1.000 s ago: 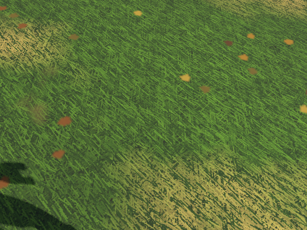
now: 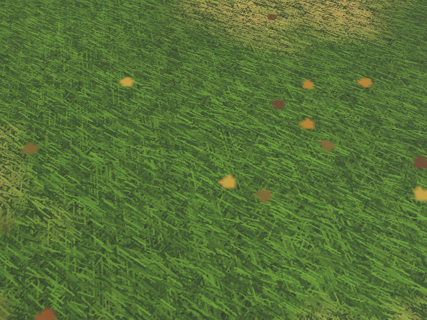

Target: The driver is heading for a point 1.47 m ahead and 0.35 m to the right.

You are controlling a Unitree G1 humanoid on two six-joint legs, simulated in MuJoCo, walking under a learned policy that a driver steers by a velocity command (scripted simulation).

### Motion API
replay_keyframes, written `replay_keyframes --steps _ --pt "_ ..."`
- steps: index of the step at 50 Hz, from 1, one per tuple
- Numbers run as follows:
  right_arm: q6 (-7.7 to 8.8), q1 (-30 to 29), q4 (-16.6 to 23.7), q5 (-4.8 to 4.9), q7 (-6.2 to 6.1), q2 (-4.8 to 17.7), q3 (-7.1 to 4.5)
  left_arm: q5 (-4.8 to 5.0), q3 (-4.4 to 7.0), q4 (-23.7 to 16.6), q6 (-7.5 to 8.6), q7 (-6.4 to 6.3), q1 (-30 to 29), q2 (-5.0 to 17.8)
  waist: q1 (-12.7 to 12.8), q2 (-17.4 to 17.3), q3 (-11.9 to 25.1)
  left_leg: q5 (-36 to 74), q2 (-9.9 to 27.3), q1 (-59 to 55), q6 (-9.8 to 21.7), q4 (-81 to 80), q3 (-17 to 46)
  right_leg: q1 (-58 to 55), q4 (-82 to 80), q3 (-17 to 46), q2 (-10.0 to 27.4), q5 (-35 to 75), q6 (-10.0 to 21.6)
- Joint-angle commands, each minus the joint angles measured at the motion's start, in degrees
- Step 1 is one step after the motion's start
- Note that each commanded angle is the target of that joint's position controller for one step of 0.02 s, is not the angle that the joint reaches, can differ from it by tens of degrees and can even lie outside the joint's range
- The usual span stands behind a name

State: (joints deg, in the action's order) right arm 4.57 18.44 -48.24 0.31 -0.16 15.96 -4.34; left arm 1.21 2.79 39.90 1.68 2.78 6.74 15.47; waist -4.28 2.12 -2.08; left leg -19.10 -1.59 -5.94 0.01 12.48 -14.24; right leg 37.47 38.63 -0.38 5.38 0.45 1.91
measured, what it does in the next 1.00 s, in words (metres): walks ahead, turning right: right foot, then left foot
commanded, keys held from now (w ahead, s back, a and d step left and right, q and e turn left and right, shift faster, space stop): w+e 0.56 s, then w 0.44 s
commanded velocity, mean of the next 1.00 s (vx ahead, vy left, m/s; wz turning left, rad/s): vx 0.50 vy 0.00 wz -0.44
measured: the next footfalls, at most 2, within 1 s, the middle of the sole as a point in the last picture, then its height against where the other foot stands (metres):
right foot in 0.08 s outside the picture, level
left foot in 0.56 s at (200, 298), level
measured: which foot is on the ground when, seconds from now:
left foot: down 0.00-0.10, up 0.12-0.54, down 0.56-1.00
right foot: up 0.00-0.06, down 0.08-0.56, up 0.58-1.00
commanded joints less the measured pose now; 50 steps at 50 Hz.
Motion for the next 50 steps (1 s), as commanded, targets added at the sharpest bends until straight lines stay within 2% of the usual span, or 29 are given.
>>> replay_keyframes --steps 1,2,3,4,5,6,7,8,9,10,11,14,19,21,24,26,27,28,29,30,31,32,33,34,36,40,43,47,50 --pt "-0.77 -1.0 2.7 0.84 -0.55 11.6 -2.84 -0.01 1.16 -6.8 0.67 0.96 -4.9 4.6 1.6 -4.9 -2.6 44.2 18.2 -0.8 7.5 3.0 2.9 -0.4 -2.3 -3.7 -2.5 -6.1 2.7" --pt "-1.26 -1.3 2.9 1.05 -0.78 12.6 -3.08 0.02 1.86 -6.8 0.42 0.94 -2.5 5.8 3.4 -6.3 0.0 54.8 18.0 -1.7 6.8 8.2 2.2 -4.7 -1.9 -5.6 -4.8 -9.4 4.0" --pt "-1.78 -1.8 3.1 1.2 -0.95 13.2 -3.17 0.17 3.06 -5.8 0.18 0.72 3.4 7.9 6.9 -7.0 3.7 61.6 17.2 -0.8 6.1 17.0 1.5 -12.4 -2.2 -6.8 -7.4 -11.5 5.5" --pt "-1.92 -2.7 3.4 1.45 -1.12 12.5 -2.75 0.29 4.92 -3.6 -0.09 -0.04 12.8 11.0 12.2 -5.9 8.6 58.8 15.1 5.4 4.1 29.8 0.2 -26.9 -6.0 -6.3 -9.6 -8.3 7.8" --pt "-1.32 -0.6 4.5 -0.35 -1.15 8.7 -1.28 0.44 6.57 -2.2 -0.92 -1.4 19.8 16.2 13.5 2.9 13.9 31.6 11.7 20.9 1.4 48.4 0.3 -44.4 -6.5 8.8 -0.5 -6.7 11.5" --pt "0.45 2.5 7.6 -0.92 -0.36 2.7 0.78 0.64 6.63 -4.1 -0.2 -1.29 15.7 19.8 7.0 14.3 20.5 -13.7 -1.7 44.1 -1.8 68.2 9.7 -60.1 -16.3 43.4 12.4 -19.0 23.4" --pt "2.61 -3.7 8.3 0.83 0.59 8.4 -0.21 0.13 5.03 -5.1 0.62 -0.76 16.7 14.4 11.5 5.3 23.0 -12.6 0.9 49.8 -0.4 70.5 20.8 -60.4 -22.2 46.8 13.6 -23.0 21.6" --pt "3.51 -8.1 9.9 2.52 0.99 9.3 -0.35 -0.37 4.29 -4.5 1.36 -0.71 15.4 11.9 11.2 3.0 14.8 -8.0 3.1 52.1 0.9 67.8 20.2 -54.0 -22.6 38.5 11.9 -20.1 19.0" --pt "3.86 -8.6 9.9 1.69 0.59 8.1 -0.01 -0.31 3.88 -4.6 1.83 -0.66 11.9 10.8 7.9 -2.8 8.7 -3.8 5.8 50.3 1.2 61.9 19.9 -44.7 -22.6 31.6 9.3 -13.1 17.0" --pt "3.6 -8.2 9.2 0.14 0.17 8.6 -0.37 -0.48 3.32 -5.2 2.03 -0.91 8.6 8.7 5.9 -2.9 6.6 -1.4 7.6 46.6 0.8 56.6 19.9 -38.3 -22.9 26.5 7.2 -6.8 15.9" --pt "2.94 -7.0 8.8 -0.31 0.23 8.7 -0.58 -1.17 2.99 -6.2 2.09 -1.23 6.8 8.2 4.2 -1.3 5.5 0.2 8.4 43.0 0.3 54.8 20.0 -33.7 -24.0 24.1 5.8 -2.5 15.7" --pt "1.27 -6.6 8.8 -1.26 0.13 7.0 -0.24 -0.79 3.28 -5.9 2.37 -2.11 7.0 9.3 3.1 -1.3 4.2 3.2 8.0 40.6 -2.7 47.7 18.3 -26.8 -25.9 19.2 4.0 5.2 16.1" --pt "1.27 -17.4 11.3 -0.97 0.56 4.1 1.24 -0.15 3.81 -4.3 1.56 -3.52 10.3 11.0 7.1 1.4 1.6 21.6 4.2 36.5 -4.7 25.6 16.9 -21.8 -25.1 13.7 -0.9 -1.7 11.7" --pt "1.67 -20.4 12.2 -0.26 1.05 4.6 1.2 0.02 4.01 -3.4 1.27 -3.59 12.4 11.5 8.4 2.2 1.5 24.7 2.6 34.0 -4.6 21.2 17.1 -22.1 -24.2 15.6 -0.3 -5.0 10.8" --pt "2.37 -21.0 12.7 0.19 1.64 6.9 0.32 0.37 3.94 -2.6 0.84 -3.75 13.8 10.6 8.0 3.4 1.9 21.6 2.2 33.0 -3.1 16.7 19.3 -27.1 -19.6 20.8 1.8 -8.4 9.7" --pt "2.91 -18.4 12.2 0.38 1.76 8.3 -0.46 0.17 4.06 -2.7 0.52 -3.9 13.0 10.5 6.1 5.3 2.2 16.3 2.1 29.7 -1.3 15.7 19.2 -28.9 -16.1 23.8 2.8 -7.7 8.7" --pt "3.18 -14.2 11.1 0.32 1.57 8.9 -1.06 0.08 3.78 -2.9 0.33 -3.87 12.2 9.5 3.8 5.7 3.4 15.8 1.8 24.3 0.1 13.6 18.2 -28.3 -12.9 23.7 1.5 -6.4 7.6" --pt "3.52 -8.3 10.1 -0.39 1.2 10.7 -1.96 -0.22 2.84 -3.4 0.43 -3.69 12.3 6.9 0.9 4.3 8.0 14.8 5.0 14.1 2.4 13.4 20.2 -25.9 -4.2 21.1 -1.6 -5.8 5.6" --pt "3.41 0.3 9.3 -1.04 0.77 13.8 -2.58 -1.54 1.35 -4.1 0.51 -3.7 14.3 3.0 -1.4 -4.2 16.7 10.9 15.4 -0.2 5.7 13.8 31.2 -18.9 12.7 14.9 -6.0 -18.3 3.1" --pt "2.67 3.6 6.6 -1.48 1.56 17.6 -3.52 0.97 0.85 -5.6 1.15 -3.69 22.3 1.7 3.1 -25.0 19.8 -6.5 25.2 -12.4 14.8 5.5 60.6 1.2 29.3 10.0 -11.3 -35.8 0.1" --pt "2.59 1.5 7.6 -0.17 1.95 11.2 -2.19 1.5 1.85 -3.1 1.09 -3.98 20.9 7.8 1.2 -15.2 14.2 -17.8 23.9 -9.0 13.5 2.8 60.9 6.6 35.3 12.5 -7.5 -32.0 -0.7" --pt "2.2 -0.9 7.9 -0.01 1.75 8.0 -1.3 0.93 2.48 -3.7 0.92 -3.89 14.6 10.1 0.0 -10.1 7.8 -13.6 21.4 -2.9 11.3 2.9 50.6 7.5 35.9 10.9 -5.9 -26.7 -0.8" --pt "1.88 -3.3 8.2 -0.63 1.73 7.2 -0.78 0.16 2.36 -4.3 0.88 -4.0 11.2 9.4 0.8 -6.1 5.0 -5.5 18.8 3.1 10.4 2.7 43.7 5.6 34.5 9.3 -4.2 -23.3 -0.9" --pt "1.68 -4.5 7.6 -0.89 1.64 6.1 -0.43 -0.48 2.37 -5.1 1.15 -3.83 8.7 8.6 1.4 -5.6 2.4 1.2 16.9 7.4 10.8 1.9 39.0 4.9 31.3 9.3 -2.9 -20.8 -0.9" --pt "1.98 -4.7 6.8 -1.06 1.37 5.1 0.03 -0.12 2.04 -5.3 1.26 -3.17 9.1 6.5 3.1 -8.2 2.3 8.4 14.5 11.0 10.9 -0.1 33.2 1.0 26.7 8.1 -1.2 -18.8 -0.8" --pt "2.08 -3.0 4.7 0.12 1.01 8.0 -0.62 -0.88 0.73 -6.8 1.47 -2.72 4.9 3.6 2.8 -6.8 1.3 16.8 15.0 11.7 13.3 -3.4 27.6 2.2 15.3 4.8 0.4 -14.4 -2.0" --pt "1.4 -1.8 3.5 0.51 0.79 9.5 -0.77 -0.72 -0.02 -7.6 2.23 -2.03 -0.2 2.6 1.0 -6.5 0.5 19.7 13.4 12.1 12.1 -4.2 22.3 -0.5 4.4 2.8 0.0 -5.5 -2.3" --pt "0.46 2.3 1.2 1.15 0.85 10.5 -0.73 -0.06 -0.04 -9.1 2.74 -1.18 -6.3 3.0 -1.0 -6.7 -0.6 21.0 14.0 10.4 10.8 -3.1 20.1 -4.6 -4.2 0.8 -2.0 -0.6 -1.9" --pt "-0.49 3.2 0.0 1.49 0.64 11.5 -0.99 0.04 0.46 -10.1 2.94 -0.6 -7.4 4.4 0.3 -7.4 -1.0 25.3 16.3 6.2 9.5 -0.4 20.4 -6.5 -7.8 0.6 -2.9 -4.5 0.4"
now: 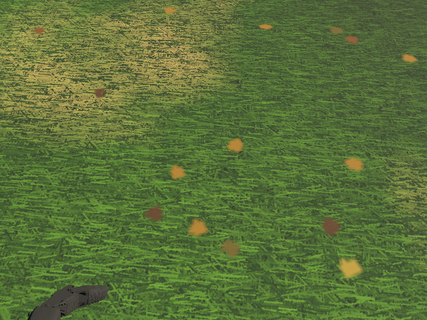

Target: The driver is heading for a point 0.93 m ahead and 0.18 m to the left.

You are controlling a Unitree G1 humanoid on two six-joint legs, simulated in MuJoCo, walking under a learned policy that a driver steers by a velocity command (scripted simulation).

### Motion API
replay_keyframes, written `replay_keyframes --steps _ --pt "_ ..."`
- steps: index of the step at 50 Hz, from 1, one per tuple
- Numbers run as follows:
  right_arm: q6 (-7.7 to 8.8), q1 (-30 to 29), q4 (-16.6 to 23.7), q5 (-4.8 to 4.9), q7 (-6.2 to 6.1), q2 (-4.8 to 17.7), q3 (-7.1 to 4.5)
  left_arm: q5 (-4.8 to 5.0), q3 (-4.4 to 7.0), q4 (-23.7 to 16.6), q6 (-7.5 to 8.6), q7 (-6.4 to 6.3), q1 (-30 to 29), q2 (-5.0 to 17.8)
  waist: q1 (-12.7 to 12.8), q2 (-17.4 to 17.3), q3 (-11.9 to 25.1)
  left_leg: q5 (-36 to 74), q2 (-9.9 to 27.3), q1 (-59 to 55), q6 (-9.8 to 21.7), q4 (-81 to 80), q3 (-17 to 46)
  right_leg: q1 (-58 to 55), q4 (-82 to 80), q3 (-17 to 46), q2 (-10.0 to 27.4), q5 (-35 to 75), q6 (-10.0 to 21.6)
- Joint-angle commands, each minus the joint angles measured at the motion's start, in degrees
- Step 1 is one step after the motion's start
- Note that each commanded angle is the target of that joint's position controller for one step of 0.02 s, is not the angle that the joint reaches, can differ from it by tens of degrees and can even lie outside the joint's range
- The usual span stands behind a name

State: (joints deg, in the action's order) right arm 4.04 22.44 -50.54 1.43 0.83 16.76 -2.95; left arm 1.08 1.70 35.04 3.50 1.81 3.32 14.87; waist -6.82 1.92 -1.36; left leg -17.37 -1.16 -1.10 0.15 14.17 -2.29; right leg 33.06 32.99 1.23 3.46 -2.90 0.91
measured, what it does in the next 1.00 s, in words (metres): walks ahead: right foot, then left foot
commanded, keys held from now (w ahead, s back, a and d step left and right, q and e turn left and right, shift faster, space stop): w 0.96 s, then w+q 0.04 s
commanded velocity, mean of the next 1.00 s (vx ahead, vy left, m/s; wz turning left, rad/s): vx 0.50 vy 0.00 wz -0.02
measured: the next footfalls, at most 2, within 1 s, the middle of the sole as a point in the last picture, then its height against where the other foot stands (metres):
right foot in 0.06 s outside the picture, level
left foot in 0.60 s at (167, 310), level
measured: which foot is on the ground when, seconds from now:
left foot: down 0.00-0.08, up 0.10-0.58, down 0.60-1.00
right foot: up 0.00-0.04, down 0.06-0.62, up 0.64-1.00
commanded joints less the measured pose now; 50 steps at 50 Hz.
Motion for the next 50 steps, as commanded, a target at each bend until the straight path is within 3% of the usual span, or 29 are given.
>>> replay_keyframes --steps 1,2,3,4,5,6,7,8,9,10,13,16,19,22,25,27,28,29,30,31,32,33,34,35,36,38,40,46,50 --pt "-0.28 -1.3 2.1 0.41 -0.51 11.3 -2.52 0.0 2.06 -4.7 1.17 0.38 -1.8 6.0 4.7 -7.4 -0.5 29.9 15.7 0.7 8.6 0.9 7.7 -6.1 -3.6 -1.9 -2.0 -2.1 2.4" --pt "-0.52 -2.1 2.2 0.56 -0.68 11.3 -2.43 -0.38 2.99 -3.1 1.13 0.16 3.6 7.4 8.1 -6.8 2.8 38.3 14.0 1.6 7.4 7.5 5.4 -14.6 -5.7 -3.3 -3.5 -1.4 3.8" --pt "-0.54 -1.9 2.4 0.1 -0.84 9.9 -1.79 -0.65 4.38 -0.6 0.91 -0.36 12.0 10.1 11.9 -5.6 8.4 39.7 11.3 6.2 5.7 18.0 3.0 -27.4 -5.4 -2.7 -2.9 -0.7 5.5" --pt "-0.2 -1.8 4.3 -1.96 -0.95 6.1 -0.21 -1.22 5.55 1.0 0.35 -1.21 22.4 14.8 15.2 3.3 17.2 20.0 7.6 18.7 3.3 37.5 0.3 -44.2 -3.6 11.9 9.8 1.5 9.5" --pt "0.97 4.4 4.9 -1.21 -0.55 1.4 1.18 -1.31 5.61 1.5 0.26 -0.78 22.4 17.3 10.9 16.8 22.8 -15.3 -1.3 37.5 0.9 53.3 4.0 -55.8 -12.0 37.9 19.4 -12.1 17.7" --pt "1.7 0.0 4.5 0.03 -0.17 8.0 -0.36 -0.7 4.26 1.1 0.39 -0.56 20.9 11.7 12.8 9.0 17.6 -15.0 2.2 43.9 1.5 58.6 8.5 -51.9 -15.2 37.5 17.6 -19.5 15.9" --pt "2.15 -4.9 6.1 0.86 0.11 9.4 -0.89 -0.48 3.53 1.0 0.62 -0.51 17.3 10.0 12.1 6.6 10.0 -9.3 4.6 46.2 2.1 58.0 7.1 -44.9 -16.3 29.3 15.6 -16.8 14.1" --pt "2.18 -6.9 6.1 0.38 -0.13 8.4 -0.75 -0.8 3.14 0.9 0.77 -0.35 14.1 9.0 10.4 2.3 6.4 -4.4 6.8 44.1 1.8 55.6 6.1 -37.9 -17.6 23.6 13.1 -10.4 13.2" --pt "1.95 -7.5 6.1 -0.57 -0.22 7.9 -0.9 -1.14 2.83 0.9 0.94 -0.13 11.8 7.8 8.7 1.6 3.8 -1.3 8.1 42.0 1.2 52.5 6.1 -32.5 -19.2 19.6 11.1 -5.0 12.9" --pt "1.45 -6.2 5.8 -0.68 -0.12 7.0 -0.85 -1.57 2.66 0.9 1.24 -0.11 10.5 7.2 7.0 2.8 3.6 0.9 9.1 38.7 0.7 51.1 6.5 -29.0 -20.8 17.1 10.0 -1.8 12.7" --pt "-0.02 -6.4 5.6 -0.97 -0.36 4.6 -0.43 -1.04 2.98 2.5 2.36 -0.24 10.5 7.7 5.5 2.3 2.3 4.4 9.4 37.4 -0.9 46.6 5.8 -24.6 -24.2 11.8 9.0 4.1 13.7" --pt "-0.15 -12.4 7.4 -1.52 -0.34 3.8 -0.13 -1.02 3.35 4.5 2.34 -0.9 12.6 8.9 6.8 0.8 0.0 13.1 9.4 40.3 -2.0 36.8 5.7 -24.9 -25.7 7.8 8.1 5.9 13.2" --pt "0.54 -18.4 8.7 -1.24 0.38 2.6 0.47 -0.73 3.53 6.2 1.92 -1.44 14.9 10.0 9.0 0.8 -1.4 22.0 7.6 37.8 -1.6 25.5 4.2 -24.8 -26.2 4.1 6.5 5.0 11.3" --pt "1.01 -23.8 10.4 -0.8 1.15 2.6 0.74 -0.26 3.77 8.6 1.44 -1.68 18.6 11.0 11.0 0.6 -2.6 24.4 6.2 36.8 -1.0 19.6 3.4 -28.1 -25.5 3.7 7.8 3.6 11.0" --pt "1.36 -26.6 12.1 -0.63 2.05 3.5 0.61 0.01 3.99 10.6 0.51 -1.98 20.4 11.3 11.0 1.0 -3.1 20.0 5.5 38.4 0.9 16.0 3.9 -34.6 -22.3 4.5 10.5 6.8 10.1" --pt "1.57 -25.3 12.0 -0.69 2.42 4.5 0.27 0.07 4.22 11.4 -0.15 -2.29 20.2 11.9 9.6 1.9 -1.9 15.6 4.4 35.5 2.4 14.6 3.1 -37.7 -19.2 4.7 11.4 12.8 9.0" --pt "1.65 -22.4 11.4 -0.76 2.35 5.6 -0.24 0.0 4.32 11.4 -0.45 -2.44 19.5 12.4 7.9 2.9 0.0 13.6 2.9 30.7 3.4 14.1 1.6 -38.2 -15.7 4.1 10.9 21.1 8.3" --pt "1.67 -15.9 9.4 -0.89 2.01 7.3 -1.31 -0.1 4.14 11.4 -0.85 -2.58 18.5 12.2 4.2 2.6 4.2 14.1 1.0 21.2 4.9 12.7 -0.2 -37.1 -7.9 2.2 8.7 29.5 7.1" --pt "1.57 -6.4 6.9 -1.19 1.41 10.4 -2.64 -0.68 3.29 10.8 -0.98 -2.83 18.7 10.5 0.4 1.1 11.3 16.2 4.1 5.7 7.3 14.9 2.7 -30.0 4.5 0.0 5.8 25.6 5.2" --pt "1.16 0.7 6.0 -2.13 0.96 16.0 -4.06 -1.04 1.42 9.2 -0.01 -2.31 24.9 4.8 1.2 -10.2 20.9 9.6 19.1 -18.7 16.1 14.9 26.5 -6.6 27.1 -3.1 -2.0 4.3 0.6" --pt "0.8 2.4 5.1 -0.9 1.04 12.5 -3.22 -0.83 1.11 10.2 1.13 -2.13 24.3 4.5 0.3 -16.0 24.8 1.9 23.3 -23.3 19.1 5.8 43.6 3.7 37.8 3.6 -7.0 -29.6 -0.2" --pt "0.74 -1.0 5.5 -0.46 0.95 9.8 -2.14 0.79 2.54 8.8 2.04 -1.68 19.4 9.8 0.2 -12.0 16.4 -3.8 21.8 -17.3 16.4 3.6 38.1 9.7 42.0 6.3 -3.4 -28.4 0.7" --pt "0.66 -5.0 6.3 -0.74 0.76 8.4 -1.74 1.42 2.53 7.5 2.47 -1.61 15.1 10.0 1.5 -8.6 9.9 -2.5 19.8 -9.0 14.5 2.3 30.8 10.5 40.4 4.2 -0.3 -23.5 1.3" --pt "0.74 -8.3 6.6 -1.26 0.85 6.9 -1.31 0.64 2.56 7.0 2.47 -1.82 12.7 9.5 3.1 -5.7 4.9 1.9 17.6 -0.5 13.8 0.2 25.5 9.0 36.5 2.9 1.8 -19.2 1.1" --pt "1.1 -10.4 6.9 -1.88 0.94 5.1 -0.78 -0.1 2.9 7.4 1.94 -2.03 13.1 9.1 5.2 -6.4 3.2 6.1 15.6 5.0 12.9 -1.6 21.7 5.5 33.2 3.3 3.7 -16.1 1.0" --pt "1.64 -11.5 6.6 -1.96 1.11 5.0 -0.82 -0.39 2.56 8.4 0.68 -2.12 15.7 6.7 7.3 -7.4 2.8 11.0 14.1 10.5 13.5 -4.6 17.7 0.7 30.7 3.0 4.5 -13.5 0.1" --pt "2.14 -10.9 5.7 -1.65 0.86 6.3 -1.2 -0.71 2.37 7.9 0.0 -2.38 14.2 5.9 7.8 -6.5 1.3 15.1 13.8 12.4 14.3 -6.6 14.2 2.0 26.9 2.5 5.0 -10.1 -1.2" --pt "1.48 -6.0 3.0 -0.92 -0.44 8.5 -1.67 -0.76 1.38 5.1 0.98 -1.53 2.1 3.7 4.0 -4.8 -1.2 18.8 10.8 10.2 11.6 -7.8 6.2 1.8 5.3 0.0 3.0 7.8 -2.0" --pt "0.33 -0.9 0.4 -0.21 -0.64 9.2 -1.89 -0.24 1.27 2.6 1.61 -0.39 -4.9 4.2 1.7 -4.5 -3.1 17.9 13.5 4.2 11.4 -5.2 8.2 2.3 -1.6 0.2 1.4 7.4 -1.4"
